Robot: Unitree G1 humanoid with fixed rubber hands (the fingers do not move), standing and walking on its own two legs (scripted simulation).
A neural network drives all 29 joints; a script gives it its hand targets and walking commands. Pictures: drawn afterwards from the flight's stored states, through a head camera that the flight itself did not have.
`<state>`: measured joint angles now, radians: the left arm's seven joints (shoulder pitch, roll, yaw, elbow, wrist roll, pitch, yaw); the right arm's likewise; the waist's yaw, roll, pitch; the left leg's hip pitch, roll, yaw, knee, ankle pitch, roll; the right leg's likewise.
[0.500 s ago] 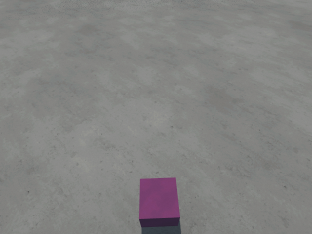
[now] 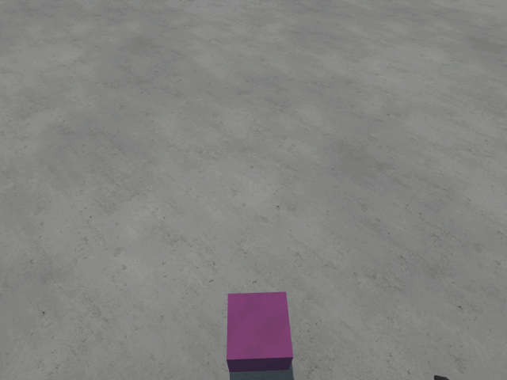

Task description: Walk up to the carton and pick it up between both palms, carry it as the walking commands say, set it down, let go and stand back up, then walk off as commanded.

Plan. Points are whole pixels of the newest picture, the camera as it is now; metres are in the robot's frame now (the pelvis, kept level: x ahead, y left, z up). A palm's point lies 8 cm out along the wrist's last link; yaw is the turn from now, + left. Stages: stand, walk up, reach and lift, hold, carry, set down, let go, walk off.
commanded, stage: walk up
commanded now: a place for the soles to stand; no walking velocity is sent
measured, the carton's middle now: (258, 331) +0.43 -0.01 -0.70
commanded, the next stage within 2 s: stand in 0.22 s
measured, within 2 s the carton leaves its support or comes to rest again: neither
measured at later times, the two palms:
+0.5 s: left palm out of the picture +0.10 +0.30 -0.11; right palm out of the picture +0.11 -0.31 -0.11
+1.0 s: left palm (118, 353) +0.23 +0.26 -0.15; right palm (396, 339) +0.24 -0.26 -0.15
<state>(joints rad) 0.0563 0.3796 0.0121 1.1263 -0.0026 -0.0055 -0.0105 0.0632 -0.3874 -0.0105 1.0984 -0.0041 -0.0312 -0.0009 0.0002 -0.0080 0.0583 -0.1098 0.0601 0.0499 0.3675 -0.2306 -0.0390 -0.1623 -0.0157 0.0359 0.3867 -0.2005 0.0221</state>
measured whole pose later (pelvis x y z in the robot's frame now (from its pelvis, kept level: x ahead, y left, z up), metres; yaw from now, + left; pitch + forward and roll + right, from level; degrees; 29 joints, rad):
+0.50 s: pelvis -0.01 +0.00 -0.01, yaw +1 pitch -1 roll +0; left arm 0.08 0.36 0.08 0.92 0.01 0.08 -0.02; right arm 0.11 -0.35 -0.10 0.88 -0.04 0.06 0.02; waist 0.00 -0.01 0.10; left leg -0.18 0.06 0.04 0.45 -0.26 -0.04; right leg -0.23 -0.02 0.03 0.47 -0.23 0.02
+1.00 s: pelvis -0.03 +0.00 -0.05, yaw +2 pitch +14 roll +1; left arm -0.22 0.27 0.15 0.59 0.02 0.24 -0.02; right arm -0.21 -0.27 -0.14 0.58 -0.01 0.23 0.02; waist -0.02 -0.01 0.11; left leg -0.72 0.04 0.00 0.85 -0.38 -0.04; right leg -0.75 -0.03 0.02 0.86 -0.36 0.03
